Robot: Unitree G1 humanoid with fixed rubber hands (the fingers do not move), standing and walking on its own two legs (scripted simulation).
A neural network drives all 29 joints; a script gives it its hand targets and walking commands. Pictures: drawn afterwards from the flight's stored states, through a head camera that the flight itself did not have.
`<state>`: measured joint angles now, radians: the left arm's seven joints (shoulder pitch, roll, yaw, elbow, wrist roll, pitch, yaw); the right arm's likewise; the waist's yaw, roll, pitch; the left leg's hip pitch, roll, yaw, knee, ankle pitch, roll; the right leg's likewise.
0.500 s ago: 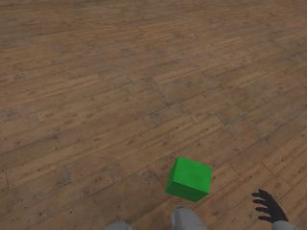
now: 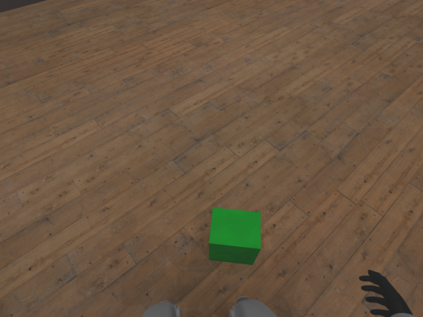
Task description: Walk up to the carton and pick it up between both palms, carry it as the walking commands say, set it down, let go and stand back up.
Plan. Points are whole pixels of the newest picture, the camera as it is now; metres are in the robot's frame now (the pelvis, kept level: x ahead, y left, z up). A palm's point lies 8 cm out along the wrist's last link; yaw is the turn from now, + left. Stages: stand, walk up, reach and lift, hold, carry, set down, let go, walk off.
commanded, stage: walk up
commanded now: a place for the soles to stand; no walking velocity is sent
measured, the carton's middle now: (233, 237) +0.49 -0.07 -0.62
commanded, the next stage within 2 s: none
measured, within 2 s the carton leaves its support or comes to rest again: neither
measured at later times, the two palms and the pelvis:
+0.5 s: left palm out of the picture +0.10 +0.33 -0.11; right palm out of the picture +0.13 -0.32 -0.04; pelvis +0.01 +0.01 +0.00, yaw -3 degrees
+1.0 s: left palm out of the picture +0.10 +0.32 -0.10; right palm out of the picture +0.13 -0.34 -0.06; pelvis +0.02 -0.01 +0.00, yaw -3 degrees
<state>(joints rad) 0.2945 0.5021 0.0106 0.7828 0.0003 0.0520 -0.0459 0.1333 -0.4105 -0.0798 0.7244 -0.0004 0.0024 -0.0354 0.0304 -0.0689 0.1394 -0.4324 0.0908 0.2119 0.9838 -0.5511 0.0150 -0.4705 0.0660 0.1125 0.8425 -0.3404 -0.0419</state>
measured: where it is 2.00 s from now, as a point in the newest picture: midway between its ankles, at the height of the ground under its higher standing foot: outside the picture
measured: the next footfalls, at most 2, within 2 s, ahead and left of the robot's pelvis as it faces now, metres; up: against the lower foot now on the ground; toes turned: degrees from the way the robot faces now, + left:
left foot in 0.22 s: +0.08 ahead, +0.09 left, +0.00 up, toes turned +4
right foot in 0.52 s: +0.11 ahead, -0.20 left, +0.00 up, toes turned -2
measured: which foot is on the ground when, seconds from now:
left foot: up 0.00-0.20, down 0.22-1.00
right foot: down 0.00-0.26, up 0.28-0.50, down 0.52-1.00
